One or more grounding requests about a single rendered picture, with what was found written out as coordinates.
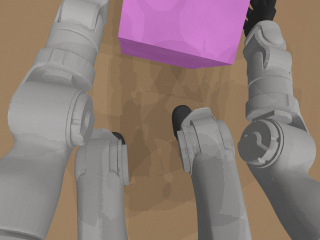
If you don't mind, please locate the right robot forearm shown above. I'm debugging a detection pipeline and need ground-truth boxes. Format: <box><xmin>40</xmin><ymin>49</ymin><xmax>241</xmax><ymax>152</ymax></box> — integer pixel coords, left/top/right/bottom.
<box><xmin>243</xmin><ymin>20</ymin><xmax>310</xmax><ymax>134</ymax></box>

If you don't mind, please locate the robot left shin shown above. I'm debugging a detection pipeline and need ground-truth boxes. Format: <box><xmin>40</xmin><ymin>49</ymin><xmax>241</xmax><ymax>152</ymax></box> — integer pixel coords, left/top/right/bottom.
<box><xmin>74</xmin><ymin>128</ymin><xmax>118</xmax><ymax>184</ymax></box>

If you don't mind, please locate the robot left upper arm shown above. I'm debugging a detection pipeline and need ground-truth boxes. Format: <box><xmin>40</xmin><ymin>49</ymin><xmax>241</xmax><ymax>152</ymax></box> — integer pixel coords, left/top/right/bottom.
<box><xmin>0</xmin><ymin>81</ymin><xmax>95</xmax><ymax>240</ymax></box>

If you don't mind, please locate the left robot forearm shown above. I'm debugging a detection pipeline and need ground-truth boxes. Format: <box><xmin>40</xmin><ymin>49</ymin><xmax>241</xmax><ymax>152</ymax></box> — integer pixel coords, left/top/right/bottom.
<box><xmin>7</xmin><ymin>0</ymin><xmax>109</xmax><ymax>133</ymax></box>

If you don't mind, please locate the robot right upper arm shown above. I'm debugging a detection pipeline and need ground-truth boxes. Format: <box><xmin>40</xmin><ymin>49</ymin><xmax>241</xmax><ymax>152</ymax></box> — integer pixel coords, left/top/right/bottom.
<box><xmin>237</xmin><ymin>118</ymin><xmax>320</xmax><ymax>240</ymax></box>

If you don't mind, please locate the carton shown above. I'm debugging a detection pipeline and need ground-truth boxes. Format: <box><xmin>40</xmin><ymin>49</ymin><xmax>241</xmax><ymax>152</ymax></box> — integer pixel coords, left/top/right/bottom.
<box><xmin>118</xmin><ymin>0</ymin><xmax>250</xmax><ymax>69</ymax></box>

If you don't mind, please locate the robot right hand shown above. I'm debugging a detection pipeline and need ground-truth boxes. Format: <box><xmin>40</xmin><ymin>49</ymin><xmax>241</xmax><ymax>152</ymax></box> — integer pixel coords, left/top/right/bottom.
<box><xmin>243</xmin><ymin>0</ymin><xmax>277</xmax><ymax>37</ymax></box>

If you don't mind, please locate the robot shin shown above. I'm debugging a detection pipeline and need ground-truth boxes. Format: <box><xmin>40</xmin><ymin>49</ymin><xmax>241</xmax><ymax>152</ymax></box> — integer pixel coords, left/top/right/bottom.
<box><xmin>180</xmin><ymin>107</ymin><xmax>235</xmax><ymax>156</ymax></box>
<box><xmin>74</xmin><ymin>128</ymin><xmax>118</xmax><ymax>184</ymax></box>

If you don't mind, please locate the robot right shin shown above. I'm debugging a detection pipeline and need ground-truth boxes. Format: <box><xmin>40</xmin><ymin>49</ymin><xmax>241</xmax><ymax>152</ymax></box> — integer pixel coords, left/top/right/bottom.
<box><xmin>180</xmin><ymin>107</ymin><xmax>235</xmax><ymax>156</ymax></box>

